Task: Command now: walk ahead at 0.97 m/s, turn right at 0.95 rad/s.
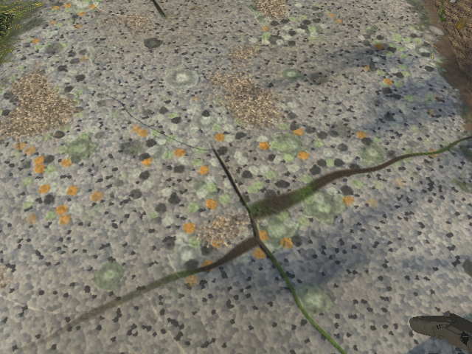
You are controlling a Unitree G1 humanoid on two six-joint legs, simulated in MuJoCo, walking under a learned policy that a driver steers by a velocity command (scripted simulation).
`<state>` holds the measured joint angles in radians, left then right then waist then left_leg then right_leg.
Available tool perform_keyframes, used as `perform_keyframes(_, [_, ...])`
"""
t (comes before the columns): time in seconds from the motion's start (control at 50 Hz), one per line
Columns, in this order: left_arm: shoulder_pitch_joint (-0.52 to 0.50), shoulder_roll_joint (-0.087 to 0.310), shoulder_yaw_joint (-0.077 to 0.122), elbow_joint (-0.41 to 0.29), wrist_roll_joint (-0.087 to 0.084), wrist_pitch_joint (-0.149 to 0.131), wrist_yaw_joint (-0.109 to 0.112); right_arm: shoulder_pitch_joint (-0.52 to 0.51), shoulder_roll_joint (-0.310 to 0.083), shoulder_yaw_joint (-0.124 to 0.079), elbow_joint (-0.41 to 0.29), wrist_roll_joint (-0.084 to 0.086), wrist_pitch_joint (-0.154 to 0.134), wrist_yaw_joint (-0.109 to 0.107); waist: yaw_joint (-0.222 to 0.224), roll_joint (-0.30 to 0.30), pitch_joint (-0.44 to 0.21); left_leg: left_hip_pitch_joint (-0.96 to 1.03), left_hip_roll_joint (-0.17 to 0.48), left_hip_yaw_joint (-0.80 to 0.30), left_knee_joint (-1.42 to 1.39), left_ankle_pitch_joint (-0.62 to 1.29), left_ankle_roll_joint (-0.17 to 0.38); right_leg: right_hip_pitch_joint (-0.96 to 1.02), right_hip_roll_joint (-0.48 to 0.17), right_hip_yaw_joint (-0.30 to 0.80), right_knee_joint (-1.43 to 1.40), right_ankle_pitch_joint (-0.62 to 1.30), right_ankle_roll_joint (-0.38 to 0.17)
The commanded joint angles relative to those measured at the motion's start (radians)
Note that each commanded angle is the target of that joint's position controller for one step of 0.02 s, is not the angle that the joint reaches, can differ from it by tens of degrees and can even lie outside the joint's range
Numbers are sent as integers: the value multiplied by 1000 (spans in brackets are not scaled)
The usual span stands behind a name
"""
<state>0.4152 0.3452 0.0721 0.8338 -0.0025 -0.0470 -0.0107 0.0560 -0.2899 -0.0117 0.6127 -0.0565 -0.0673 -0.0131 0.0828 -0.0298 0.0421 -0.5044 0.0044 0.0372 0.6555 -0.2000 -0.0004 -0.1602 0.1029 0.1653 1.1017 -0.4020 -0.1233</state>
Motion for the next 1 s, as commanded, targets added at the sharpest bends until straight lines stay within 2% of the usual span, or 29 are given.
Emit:
perform_keyframes(0.02, [-117, 79, -1, -125, 27, 0, -21, 230, -117, -61, 24, -4, 4, -11, -151, 79, -122, 556, 357, -553, -408, -476, 128, -563, -141, -66, 245, 118, 3])
perform_keyframes(0.06, [-155, 27, -15, -150, 50, 21, -49, 264, -89, -48, 84, 3, -17, -7, -113, 112, -33, 408, 298, -375, -447, -301, 123, -533, -180, -59, 190, 120, 21])
perform_keyframes(0.12, [-241, -24, -41, -195, 52, 30, -63, 323, -62, -38, 154, 25, -55, 19, -86, 105, 38, 346, 265, -274, -532, -193, 152, -591, -165, -4, 91, 162, 38])
perform_keyframes(0.16, [-343, 8, -47, -246, 52, 23, -67, 312, -95, -44, 169, 30, -62, 21, -60, 99, 92, 333, 246, -188, -580, -98, 171, -642, -161, -12, -64, 238, 56])
perform_keyframes(0.2, [-429, 19, -63, -270, 53, 10, -86, 297, -104, -46, 178, 46, -60, 27, -51, 66, 108, 237, 165, -78, -649, 46, 156, -464, -173, -169, -318, 380, 64])
perform_keyframes(0.26, [-482, 14, -73, -265, 45, -3, -87, 367, -186, -63, 210, 54, -59, 35, -72, 44, 94, 264, 192, -66, -666, 380, 168, -247, -130, -229, -428, 426, 54])
perform_keyframes(0.3, [-408, 59, -53, -245, 51, -10, -58, 391, -250, -75, 232, 50, -52, 31, -27, 78, -6, 411, 207, -56, -459, 805, 154, -127, -78, -230, -474, 294, 41])
perform_keyframes(0.32, [-243, 89, -36, -196, 59, -14, -39, 393, -266, -78, 243, 47, -42, 25, 57, 93, -108, 401, 191, -43, -228, 892, 138, 69, -45, -228, -501, 234, 34])
perform_keyframes(0.34, [-59, 133, -13, -140, 69, -17, -18, 383, -254, -74, 241, 49, -38, 24, 148, 97, -203, 251, 140, -34, 52, 723, 123, 326, -100, -183, -511, 210, 33])
perform_keyframes(0.36, [97, 230, 15, -114, 90, -23, 8, 404, -119, -46, 216, 35, -37, 25, 152, -88, -341, 49, 49, -37, 448, 87, 123, 537, -374, 111, -542, -144, 39])
perform_keyframes(0.38, [74, 281, 25, -136, 90, -21, 13, 479, -36, -32, 162, 86, -36, 26, 65, -277, -484, -148, -42, -120, 728, -267, 119, 590, -582, 604, -780, -410, 2])
perform_keyframes(0.4, [-20, 208, 20, -135, 71, -16, 12, 393, -112, -49, 165, 78, -23, 22, 43, -142, -333, -240, 16, -135, 772, -155, 125, 460, -537, 562, -847, -403, -3])
perform_keyframes(0.42, [-98, 118, -1, -135, 63, -24, 10, 329, -110, -50, 163, 68, -17, 27, 14, -68, -174, -265, 60, -118, 716, -71, 119, 323, -493, 373, -826, -234, -6])
perform_keyframes(0.44, [-131, 78, -7, -121, 62, -31, 7, 315, -85, -45, 175, 62, -9, 34, -20, -37, -97, -233, 91, -112, 674, -42, 107, 213, -449, 241, -841, -42, 1])
perform_keyframes(0.48, [-135, 36, -17, -94, 47, -44, 9, 335, -48, -44, 188, 41, 25, 50, -78, -75, -58, -169, 122, -104, 639, -40, 87, 94, -405, 62, -879, 107, 19])
perform_keyframes(0.56, [-95, -23, -28, -31, 19, -79, -3, 154, 0, -33, 111, 32, 62, 76, -99, -46, 52, -275, 145, -56, 565, 74, 80, 58, -355, -210, -952, 417, 54])
perform_keyframes(0.58, [-105, -21, -28, -25, 22, -84, -2, 111, 7, -26, 86, 33, 61, 83, -109, -70, 67, -272, 138, -33, 506, 132, 83, 43, -337, -270, -967, 471, 55])
perform_keyframes(0.64, [-115, 16, -21, -13, 26, -89, 12, 1, -14, -15, 43, 38, 56, 106, -120, -14, 103, -177, 97, 59, 238, 260, 122, 42, -291, -419, -1014, 623, 80])
perform_keyframes(0.7, [-55, 97, -7, -2, 26, -76, 32, -2, -44, -15, 48, 40, 53, 110, -145, -19, 53, -10, -21, 173, 105, 268, 171, 175, -305, -468, -897, 1214, 103])
perform_keyframes(0.74, [-93, 170, 15, -25, 34, -42, 47, 210, -110, -39, 104, 46, 56, 94, -270, -78, -80, 216, -86, 170, 114, 153, 203, 221, -342, -452, -602, 1507, 106])
perform_keyframes(0.76, [-143, 190, 23, -47, 40, -22, 49, 407, -156, -64, 160, 44, 57, 79, -365, -81, -167, 420, -100, 127, 106, 80, 234, 157, -358, -423, -345, 1493, 88])
perform_keyframes(0.78, [-159, 179, 23, -53, 46, -11, 38, 563, -204, -95, 216, 46, 60, 55, -409, -15, -223, 641, -106, 51, 40, 4, 262, 12, -311, -411, 1, 1175, 88])
perform_keyframes(0.8, [-187, 42, -9, -72, 51, -20, 15, 466, -259, -119, 216, 66, 74, 32, -311, 245, -94, 676, -5, -152, -22, -8, 296, -299, -100, -389, 405, 94, 116])
perform_keyframes(0.82, [-79, 15, -27, -199, 34, -43, 12, 384, -375, -134, 157, 29, 83, 34, -163, 341, -273, 947, 201, -719, -188, -20, 512, -661, -31, -190, 643, -113, 159])
perform_keyframes(0.84, [-155, 61, -35, -211, 44, -73, 16, 373, -336, -139, 125, 30, 84, 25, -211, 137, -291, 925, 260, -903, -391, -270, 512, -745, -84, -69, 590, -36, 142])
perform_keyframes(0.86, [-197, 86, -35, -203, 41, -86, 15, 351, -264, -124, 142, 32, 75, 15, -172, -4, -122, 740, 241, -854, -452, -302, 451, -730, -135, -60, 461, 30, 135])
perform_keyframes(0.88, [-226, 75, -38, -204, 49, -81, 17, 322, -225, -113, 158, 36, 61, 13, -118, -67, -43, 577, 199, -759, -448, -205, 408, -656, -174, -64, 351, 51, 141])
perform_keyframes(0.94, [-168, 32, -56, -170, 79, -16, 10, 271, -141, -76, 161, 48, 5, 5, -24, -90, 15, 261, 94, -484, -456, 13, 352, -454, -251, -95, 148, 57, 174])
perform_keyframes(1.0, [-306, -26, -78, -212, 55, -2, -14, 314, -135, -72, 186, 50, -34, 21, -77, -41, 63, 206, 7, -272, -532, 213, 272, -440, -265, -185, -113, 286, 153])
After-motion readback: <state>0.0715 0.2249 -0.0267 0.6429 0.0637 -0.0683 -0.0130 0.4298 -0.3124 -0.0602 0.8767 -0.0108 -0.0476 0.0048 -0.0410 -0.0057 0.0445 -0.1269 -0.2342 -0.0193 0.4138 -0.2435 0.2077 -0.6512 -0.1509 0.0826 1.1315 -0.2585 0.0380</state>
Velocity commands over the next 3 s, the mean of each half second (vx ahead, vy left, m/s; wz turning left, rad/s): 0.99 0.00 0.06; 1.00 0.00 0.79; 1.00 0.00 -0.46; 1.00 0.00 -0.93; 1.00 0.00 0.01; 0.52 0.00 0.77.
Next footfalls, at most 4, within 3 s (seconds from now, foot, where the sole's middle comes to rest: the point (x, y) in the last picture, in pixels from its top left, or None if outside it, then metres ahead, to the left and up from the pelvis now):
0.34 right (317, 335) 0.50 -0.15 -0.75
0.78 left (244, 204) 0.91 0.08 -0.75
1.24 right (225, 105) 1.36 0.19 -0.75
1.66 left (167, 45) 1.72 0.48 -0.75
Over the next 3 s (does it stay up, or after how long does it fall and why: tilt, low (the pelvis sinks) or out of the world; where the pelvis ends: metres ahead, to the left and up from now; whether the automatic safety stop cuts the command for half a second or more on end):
stays up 2.70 0.15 0.00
